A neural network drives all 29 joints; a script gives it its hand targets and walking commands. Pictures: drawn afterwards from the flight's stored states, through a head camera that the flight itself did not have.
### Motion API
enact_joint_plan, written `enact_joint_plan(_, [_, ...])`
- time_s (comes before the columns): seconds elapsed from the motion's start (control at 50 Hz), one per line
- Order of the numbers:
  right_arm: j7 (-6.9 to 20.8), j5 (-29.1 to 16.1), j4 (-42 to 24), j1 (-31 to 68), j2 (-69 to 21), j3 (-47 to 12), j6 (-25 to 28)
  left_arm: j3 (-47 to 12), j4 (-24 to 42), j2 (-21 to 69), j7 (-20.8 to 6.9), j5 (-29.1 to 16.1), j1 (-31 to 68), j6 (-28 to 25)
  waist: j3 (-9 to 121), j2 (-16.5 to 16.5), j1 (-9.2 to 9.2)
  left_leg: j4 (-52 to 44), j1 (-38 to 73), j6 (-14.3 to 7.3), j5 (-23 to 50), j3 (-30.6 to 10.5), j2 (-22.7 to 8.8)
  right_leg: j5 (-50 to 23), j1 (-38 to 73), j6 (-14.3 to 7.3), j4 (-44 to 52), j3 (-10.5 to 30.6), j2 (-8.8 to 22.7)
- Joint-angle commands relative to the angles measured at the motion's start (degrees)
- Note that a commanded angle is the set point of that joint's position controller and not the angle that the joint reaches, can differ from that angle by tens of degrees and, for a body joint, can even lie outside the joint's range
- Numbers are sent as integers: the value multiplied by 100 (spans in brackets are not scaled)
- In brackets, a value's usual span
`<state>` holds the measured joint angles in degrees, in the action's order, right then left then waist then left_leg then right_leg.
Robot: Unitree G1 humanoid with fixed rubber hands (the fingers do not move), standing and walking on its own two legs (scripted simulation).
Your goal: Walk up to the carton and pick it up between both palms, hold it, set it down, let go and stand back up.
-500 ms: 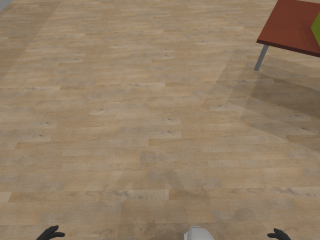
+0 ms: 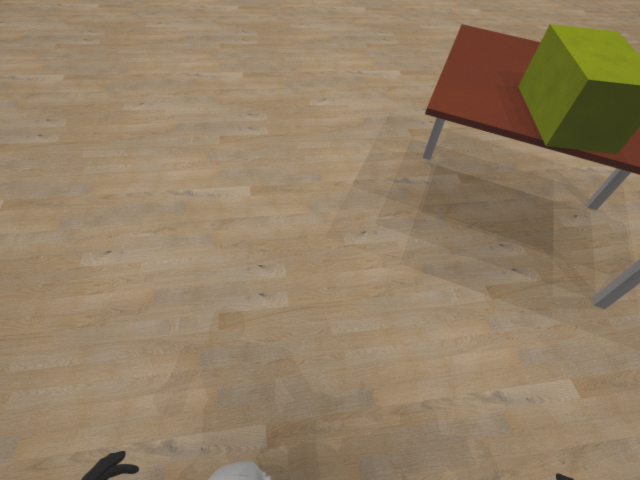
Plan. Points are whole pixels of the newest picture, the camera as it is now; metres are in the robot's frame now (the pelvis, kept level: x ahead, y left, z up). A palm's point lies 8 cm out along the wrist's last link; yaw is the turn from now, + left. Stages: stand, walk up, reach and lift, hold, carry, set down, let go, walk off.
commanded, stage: walk up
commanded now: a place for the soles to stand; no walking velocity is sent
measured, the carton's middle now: (582, 87) +1.07 -0.73 -0.05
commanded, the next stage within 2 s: none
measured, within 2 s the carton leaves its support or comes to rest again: neither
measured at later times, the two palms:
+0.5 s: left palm (215, 348) +0.30 +0.15 -0.10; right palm out of the picture +0.14 -0.45 -0.11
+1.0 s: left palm (280, 296) +0.41 +0.06 -0.12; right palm out of the picture +0.22 -0.53 -0.06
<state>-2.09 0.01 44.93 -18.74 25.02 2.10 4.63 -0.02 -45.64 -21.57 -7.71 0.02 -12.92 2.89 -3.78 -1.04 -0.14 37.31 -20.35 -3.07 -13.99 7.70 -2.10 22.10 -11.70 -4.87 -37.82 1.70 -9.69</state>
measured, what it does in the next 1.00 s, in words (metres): walks ahead, turning right: right foot, then left foot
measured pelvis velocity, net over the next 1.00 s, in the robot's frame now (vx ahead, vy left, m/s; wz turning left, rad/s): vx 0.26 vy -0.20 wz -0.32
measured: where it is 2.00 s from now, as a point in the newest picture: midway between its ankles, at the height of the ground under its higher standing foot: (421, 371)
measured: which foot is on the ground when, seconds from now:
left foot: down 0.00-0.48, up 0.50-0.98, down 1.00-1.00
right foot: up 0.00-0.42, down 0.44-1.00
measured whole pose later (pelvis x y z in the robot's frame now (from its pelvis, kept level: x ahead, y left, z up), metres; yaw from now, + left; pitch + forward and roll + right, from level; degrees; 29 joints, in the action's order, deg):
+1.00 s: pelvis +0.26 -0.20 +0.00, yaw -18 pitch -2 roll -4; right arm 0.0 0.0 45.1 -18.3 25.0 2.0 2.4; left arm 0.0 -45.6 -23.2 -5.8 0.0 -16.3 0.1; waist -4.4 0.0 -1.4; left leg 42.6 -26.1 2.6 -21.2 3.3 -5.7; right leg 18.8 -9.2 -7.0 -30.1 -1.2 -11.5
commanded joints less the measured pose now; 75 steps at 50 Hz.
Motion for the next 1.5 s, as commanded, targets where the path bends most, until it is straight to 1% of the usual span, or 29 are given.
enact_joint_plan(0.0, [-218,46,-244,-89,1805,761,283,847,581,-1851,112,407,107,-194,344,-298,105,-2663,2267,-1283,-1935,-3262,-2942,197,-2878,515,-2693,566,1086])
enact_joint_plan(0.06, [-164,57,-118,-400,1757,694,349,762,634,-1571,43,280,187,-248,674,-206,214,-2067,2686,-612,535,-1866,-2340,-227,-2632,530,-2280,392,1244])
enact_joint_plan(0.1, [-121,56,15,-632,1671,660,344,707,747,-1390,18,211,475,-227,469,37,393,-1855,2799,-660,1678,-1149,-2144,-313,-2824,479,-1966,254,1273])
enact_joint_plan(0.2, [-7,-12,-17,-372,1701,696,385,561,666,-1134,-49,112,950,-209,-210,621,389,-1864,1762,-650,1820,149,-1797,-1079,-2455,428,-884,-237,1553])
enact_joint_plan(0.28, [54,23,-145,75,1815,708,435,659,434,-1293,-86,48,841,-246,-341,557,85,-2136,716,-559,548,208,-2022,-1688,-1287,257,-386,-383,1721])
enact_joint_plan(0.32, [37,82,-155,588,1954,726,388,735,286,-1389,-60,42,227,-245,-238,831,-351,-1932,433,-598,744,280,-2165,-1522,-665,167,-415,-429,1802])
enact_joint_plan(0.38, [55,86,-206,819,1760,664,289,895,-26,-1722,87,3,-1376,-298,741,-317,-1097,768,489,-367,1826,664,-1587,-1159,829,-83,385,-431,1351])
enact_joint_plan(0.4, [87,50,-256,673,1403,571,205,1014,-151,-1981,199,17,-1818,-333,753,-1463,-1361,2424,14,-129,1294,561,-1020,-522,1152,-146,857,3,1125])
enact_joint_plan(0.42, [143,6,-365,406,1045,407,162,1050,15,-2313,317,7,-1592,-334,474,-2715,-1063,3249,-882,52,-1402,520,-251,-351,1002,-314,1504,1505,1869])
enact_joint_plan(0.44, [148,-92,-419,125,1049,413,119,994,211,-2407,334,-3,-1025,-312,424,-2549,-649,3245,-1451,208,-1919,-26,214,74,1003,-685,2316,3449,2316])
enact_joint_plan(0.46, [156,-73,-340,174,1387,463,120,1001,317,-2333,332,-87,-919,-305,323,-1731,-633,3325,-1474,187,-1785,-210,0,-47,924,-1022,2579,3897,2650])
enact_joint_plan(0.5, [132,-90,-30,112,1448,481,66,961,429,-2117,366,-61,-345,-287,487,-1038,-386,3447,-1415,150,-1454,-446,-370,300,629,-555,2488,3074,2377])
enact_joint_plan(0.54, [159,-107,109,27,1142,399,4,870,386,-1940,429,-32,-376,-396,242,-1227,-230,2952,-1285,81,-882,-515,-507,-700,265,-211,2076,2126,2110])
enact_joint_plan(0.6, [144,-77,122,101,1120,398,-63,824,437,-1711,402,48,-376,-459,301,-875,-217,2526,-1022,81,-429,-566,-491,-714,-119,53,2176,1682,1741])
enact_joint_plan(0.66, [167,-27,188,218,1209,457,-110,812,559,-1732,356,113,-312,-497,71,-857,-196,2069,-1090,172,-84,-567,-461,959,-173,-26,2629,1827,1713])
enact_joint_plan(0.72, [161,33,180,412,1307,459,-118,872,563,-1773,323,105,-382,-496,-51,-225,-328,1754,-1420,225,-118,-622,-472,1244,-62,28,2871,2212,1925])
enact_joint_plan(0.76, [147,20,111,411,1404,501,-111,849,569,-1815,318,153,-340,-472,-96,-478,-381,1508,-1581,291,-193,-686,-504,1403,160,-42,2873,2412,2003])
enact_joint_plan(0.84, [122,93,-86,582,1414,525,-29,844,539,-1720,303,166,-576,-463,-266,35,-433,994,-1594,201,-239,-786,-573,1037,320,-308,2690,2598,2237])
enact_joint_plan(0.94, [61,25,-61,-58,1283,468,188,758,595,-1528,356,158,-394,-443,369,-106,-239,-238,-299,-12,-302,-683,-288,-2549,550,-267,1447,1973,1913])
enact_joint_plan(0.98, [-69,70,95,-1003,1264,538,255,628,721,-1280,361,83,-102,-423,976,294,389,-1535,1902,-117,882,-499,-166,-3878,-433,57,-252,916,1151])
enact_joint_plan(1.0, [-156,113,225,-1473,1711,711,267,541,745,-967,361,71,-257,-414,1344,1486,636,-1794,3173,-451,326,-1771,-1195,-2063,-1584,292,-1694,545,653])
enact_joint_plan(1.02, [-185,57,100,-1436,2075,765,265,600,759,-923,368,144,-429,-413,1590,1596,582,-2180,3847,-817,-776,-3833,-2552,577,-2786,498,-2508,531,161])
enact_joint_plan(1.04, [-180,4,50,-939,2052,757,271,638,504,-1398,401,231,-415,-351,967,653,434,-2275,3259,-929,-1385,-3957,-2687,371,-2990,370,-2727,634,503])
enact_joint_plan(1.08, [-154,-45,12,-721,1726,698,261,673,374,-1637,379,211,-258,-350,636,94,289,-2278,2727,-1204,-1007,-3624,-2745,161,-2834,320,-3052,621,841])
enact_joint_plan(1.12, [-155,-16,-29,-612,1614,682,327,689,331,-1600,351,209,-208,-364,194,-285,226,-2195,2202,-553,550,-2725,-2402,-310,-2548,416,-3072,847,959])
enact_joint_plan(1.2, [-108,-16,-110,-521,1379,578,360,670,358,-1233,270,54,-358,-257,-126,394,70,-1816,2044,-418,2938,-895,-1709,-787,-2710,424,-3314,529,833])
enact_joint_plan(1.36, [-46,21,-186,-437,1601,668,366,662,458,-1214,112,64,417,-112,-947,437,104,-2537,767,-409,595,-676,-1616,-1580,-2527,421,-1664,205,1285])
enact_joint_plan(1.44, [-17,65,-231,-150,1822,701,392,648,538,-1242,54,118,471,-206,-746,475,-42,-2424,784,-667,246,-408,-1754,-1876,-1878,342,-432,-129,1770])
enact_joint_plan(1.48, [-33,84,-316,169,1927,728,369,738,466,-1408,70,120,-41,-256,-391,397,-356,-2003,788,-666,1079,-336,-1815,-1517,-1102,219,-197,-159,1806])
